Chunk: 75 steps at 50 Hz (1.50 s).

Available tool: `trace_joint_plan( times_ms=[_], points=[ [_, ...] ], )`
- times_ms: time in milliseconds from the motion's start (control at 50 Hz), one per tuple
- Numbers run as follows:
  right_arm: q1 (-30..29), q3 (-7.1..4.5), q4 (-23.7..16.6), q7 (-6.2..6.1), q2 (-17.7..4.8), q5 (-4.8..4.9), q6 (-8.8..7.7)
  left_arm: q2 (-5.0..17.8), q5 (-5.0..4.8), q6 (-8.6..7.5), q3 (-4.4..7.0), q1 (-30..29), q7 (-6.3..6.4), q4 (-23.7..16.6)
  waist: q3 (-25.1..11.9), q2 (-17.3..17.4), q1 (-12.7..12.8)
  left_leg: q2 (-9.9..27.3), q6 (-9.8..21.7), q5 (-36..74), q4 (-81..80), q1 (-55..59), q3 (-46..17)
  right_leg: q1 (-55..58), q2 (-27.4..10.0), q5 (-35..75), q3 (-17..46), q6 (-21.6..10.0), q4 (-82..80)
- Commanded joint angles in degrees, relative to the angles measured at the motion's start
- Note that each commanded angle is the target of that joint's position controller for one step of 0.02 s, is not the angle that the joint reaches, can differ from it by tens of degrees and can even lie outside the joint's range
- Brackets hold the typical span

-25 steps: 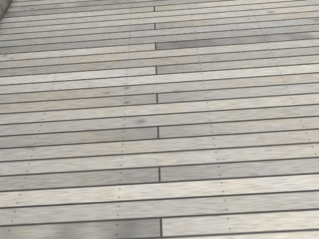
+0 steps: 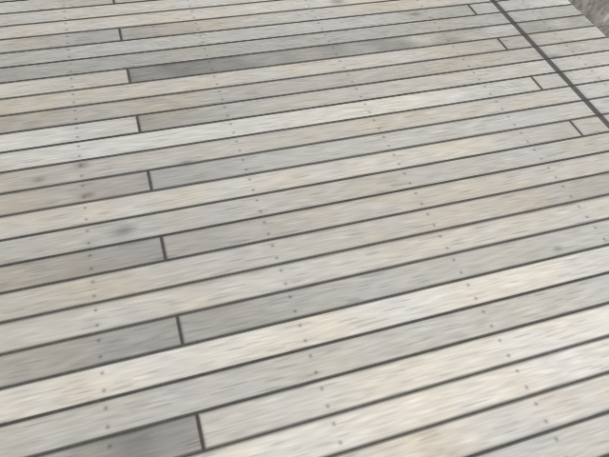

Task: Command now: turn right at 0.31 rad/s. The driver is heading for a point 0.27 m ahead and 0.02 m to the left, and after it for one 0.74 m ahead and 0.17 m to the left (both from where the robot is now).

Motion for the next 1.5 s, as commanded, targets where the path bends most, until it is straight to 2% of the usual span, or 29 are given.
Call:
trace_joint_plan(
  times_ms=[20, 80, 160, 240, 260, 280, 300, 320, 400, 520, 600, 640, 680, 700, 720, 740, 780, 820, 1020, 1120, 1180, 1220, 1240, 1260, 1280, 1300, 1340, 1380, 1500],
  points=[
    [-2.81, -1.36, -3.7, 0.03, -6.86, -0.01, -1.09, 4.57, -0.05, 0.18, 1.03, 3.92, -0.61, -0.92, -2.97, 11.65, 1.0, 12.14, 8.4, 22.87, -7.36, 4.02, -9.11, -2.09, -1.37, 0.78, -0.49, 1.98, 6.85],
    [0.87, -1.39, -1.75, 0.14, -7.19, 0.09, -1.44, 2.64, -0.56, 0.46, -0.11, 0.67, -0.41, -1.12, -4.01, 11.25, -1.18, 13.09, 9.35, 25.79, -5.76, 8.99, -8.93, -1.02, -2.73, 0.04, -1.2, 3.08, -2.21],
    [5.47, -2.63, 1.05, 1.5, -10.17, -0.81, -0.65, 2.4, 0.27, -0.01, -1.36, -2.62, -0.76, -0.98, -2.0, 14.93, -4.26, 12.93, 9.86, -10.4, -11.99, 6.85, -13.36, 4.21, -4.19, -3.82, -7.76, 0.88, -15.26],
    [4.36, -3.28, 2.5, 2.24, -9.96, 0.04, 0.04, 0.25, 0.17, -2.37, -2.28, 3.2, -0.14, 2.71, 1.19, 9.75, 0.48, 10.93, 7.98, -15.53, -9.25, -4.33, -11.65, 21.6, -3.97, 7.68, -11.54, -3.92, -36.51],
    [3.3, -2.93, 2.22, 2.08, -8.13, 0.09, -0.46, 1.54, 0.3, -3.24, -2.03, 7.08, 0.38, 4.33, 0.14, 6.76, 2.44, 9.16, 5.99, -16.53, -4.79, -11.79, -9.54, 30.94, -6.38, 7.73, -7.67, -5.26, -38.14],
    [0.69, -1.73, 0.31, 2.32, -3.72, 0.02, -1.23, 5.18, 1.04, -4.19, -1.5, 12.98, 1.01, 5.45, -2.07, -3.66, 5.13, 4.31, 3.39, -18.31, 9.8, -21.26, -2.84, 39.17, -18.6, -5.31, 8.14, -7.24, -44.7],
    [-5.13, -1.58, -2.76, 2.2, -4.2, -0.01, -1.93, 11.66, 0.3, -4.53, 0.3, 15.48, 1.02, 6.4, 3.14, -10.93, 7.18, -1.42, 1.86, -18.07, 18.2, -32.43, 3.99, 35.13, -29.18, -14.17, 25.95, -13.14, -50.39],
    [-6.86, -2.73, -2.78, 2.25, -8.33, -0.81, -2.21, 8.84, 0.51, -4.95, -0.22, 13.56, 1.01, 6.82, 7.97, -3.14, 5.61, 2.96, 1.97, -14.68, 24.53, -33.23, -0.21, 31.17, -29.33, -11.39, 24.15, -15.34, -49.99],
    [-0.79, -2.83, 1.43, 4.46, -7.18, -1.08, -2.77, 3.24, -0.09, -6.92, -1.9, 8.17, 0.66, 6.2, 4.39, -3.15, 0.86, 5.02, 0.06, -3.66, 30.04, -29.82, 1.04, 30.85, -20.41, 7.46, 8.72, -11.96, -50.23],
    [-9.97, -1.53, -1.98, 5.33, -3.97, -0.97, -2.4, 2.82, -0.34, -7.76, -2.32, 13.4, 0.35, 10.04, 5.46, -2.39, 2.17, 4.91, -2.47, 4.3, 22.65, -28.33, 4.75, 26.25, -18.24, 27.44, 0.31, -11.82, -49.23],
    [-13.27, -1.09, -3.87, 5.14, -3.88, -0.71, -2.33, 4.53, -0.29, -8.05, -2.18, 15.14, 0.73, 11.96, 5.95, -2.65, 2.2, 3.46, 0.24, 5.66, 13.32, -21.68, 6.06, 26.5, -20.38, 36.21, -0.98, -10.89, -48.31],
    [-9.63, -1.49, -3.08, 4.43, -4.68, -0.64, -2.49, 5.32, -0.26, -8.1, -2.14, 13.6, 1.0, 12.25, 4.04, -2.64, -0.25, 1.47, 2.44, 3.66, 10.66, -14.7, 6.79, 27.49, -20.96, 48.98, -2.49, -9.48, -43.51],
    [3.92, -2.76, 1.39, 3.21, -6.75, -0.58, -3.11, 6.16, -0.11, -7.75, -1.94, 12.44, 1.09, 12.56, -3.81, -1.15, -6.53, -2.16, 4.55, 2.79, 6.08, 1.96, 7.83, 26.46, -19.0, 62.82, -5.45, -7.44, -26.4],
    [13.44, -3.74, 4.31, 2.37, -9.28, -1.41, -3.74, 5.4, -0.2, -7.79, -2.28, 12.56, 0.99, 12.23, -9.29, 1.07, -10.11, 2.2, 6.14, 0.36, 4.6, 16.43, 3.09, 17.34, -16.31, 52.44, -6.98, -6.54, -12.4],
    [20.08, -5.31, 5.24, 1.91, -16.12, -2.61, -4.03, -1.22, -1.77, -7.85, -3.82, 17.27, 0.34, 10.12, -18.02, 14.65, -8.93, 20.28, 11.41, -16.02, -0.74, 31.13, -23.98, 0.17, -8.0, 20.61, -10.51, -3.86, 10.06],
    [17.83, -4.87, 5.52, 2.65, -15.2, -0.87, -3.78, 1.91, -0.75, -8.02, -2.69, 16.71, 0.24, 10.7, -19.06, 14.65, -7.56, 24.85, 13.82, -17.39, -11.23, 27.35, -42.6, -5.85, -3.32, -3.07, -2.97, -4.93, 19.48],
    [5.71, -3.2, 4.02, 3.06, -8.37, 0.21, -4.15, 2.99, -0.18, -8.17, -2.21, 9.58, -0.3, 8.91, -3.68, 6.18, -2.95, 20.64, 11.93, -15.15, -12.84, 10.92, -26.24, -8.74, -10.24, 6.08, -3.09, -6.19, 18.72],
    [3.28, -2.02, 4.99, 2.97, -4.99, 0.13, -5.08, 0.67, 0.57, -7.34, -2.56, 9.59, -0.79, 9.22, -0.27, 7.03, 0.25, 15.42, 9.25, -4.65, -15.37, 2.5, -15.96, -4.27, -13.35, 9.06, -4.44, -5.62, 12.6],
    [13.68, -1.29, 11.06, 2.81, -4.34, 0.72, -6.84, -2.18, 0.57, -5.77, -3.45, -8.23, -2.18, 3.48, 3.45, 5.72, -1.77, 10.44, 8.94, 15.63, -19.36, 5.67, -2.3, -12.1, -14.39, 24.78, -10.7, -0.94, -10.07],
    [18.61, -1.22, 13.26, 1.98, -5.18, 0.29, -6.36, -1.88, 0.35, -6.19, -3.75, -15.96, -1.79, 0.19, 3.16, 6.2, -4.09, 12.09, 9.08, 27.35, -14.68, 13.28, -4.83, -10.64, -11.7, 25.75, -11.43, -1.14, -19.76],
    [17.07, -1.6, 13.2, 1.36, -6.49, -0.26, -5.84, -0.34, 0.13, -7.06, -3.28, -14.17, -1.37, -0.4, 1.82, 7.02, -2.09, 13.21, 8.3, 36.53, -9.16, 16.85, -6.49, -5.76, -9.95, 19.58, -10.7, -2.73, -23.56],
    [15.08, -1.86, 12.88, 1.58, -7.32, -0.21, -5.73, 1.93, 0.23, -8.05, -2.1, -2.08, -0.38, 3.02, -4.45, 6.68, 3.18, 10.77, 6.45, 45.0, 4.14, 14.6, -5.3, 10.61, -7.02, 17.19, -11.73, -4.8, -28.49],
    [14.36, -1.64, 12.0, 1.83, -6.44, 0.4, -5.91, 4.77, 1.36, -8.78, -1.05, 7.52, 0.49, 5.2, -10.64, 4.6, 7.0, 8.11, 5.47, 35.0, 16.84, 5.85, -3.77, 25.66, -12.55, 17.22, -6.69, -6.82, -29.35],
    [18.87, -0.28, 9.29, 2.21, 0.06, 2.8, -5.9, 11.52, 3.1, -8.78, 0.72, 13.71, 1.24, 4.82, -21.08, -6.43, 6.06, 0.49, 2.63, 6.92, 38.15, -13.31, 1.02, 45.01, -31.05, 10.91, 16.65, -12.41, -30.45],
    [19.53, -1.27, 9.71, 1.61, -3.22, 2.14, -5.36, 9.72, 1.79, -7.77, 0.58, 11.24, 0.77, 4.41, -23.61, -7.11, 4.94, -2.39, 3.24, -16.99, 47.2, -21.09, -1.34, 44.11, -35.44, 9.37, 30.33, -14.8, -37.16],
    [15.82, -2.34, 9.68, 1.49, -5.78, 1.12, -4.79, 5.38, 0.85, -7.43, -0.43, 6.08, 0.58, 3.73, -13.85, -1.24, 2.68, 1.57, 3.72, -12.42, 49.28, -23.81, -3.33, 35.79, -32.54, 5.61, 21.91, -13.12, -38.31],
    [11.93, -2.22, 9.11, 2.37, -3.14, 0.56, -4.38, 0.03, 0.5, -8.03, -1.71, 0.85, 0.5, 3.46, -4.04, 0.1, 0.52, 5.34, 3.39, -5.75, 44.87, -21.76, -2.78, 22.26, -27.43, 10.96, 7.86, -9.93, -42.78],
    [12.41, -2.31, 9.01, 3.36, -1.71, -0.74, -2.71, -1.19, 0.11, -8.85, -2.03, 1.25, 0.79, 4.62, -1.85, -1.82, -1.67, 6.51, 2.33, -3.95, 43.14, -18.84, -2.07, 16.43, -24.71, 16.14, 0.17, -8.12, -44.89],
    [4.58, -1.82, 5.38, 4.14, 0.2, -0.97, -1.6, -0.76, -0.07, -10.55, -1.97, 5.22, 0.61, 7.32, 0.63, -0.96, -2.94, 5.38, -0.14, 5.01, 30.94, -21.78, 0.71, 15.56, -21.65, 47.69, -13.84, -9.13, -43.45]
  ],
)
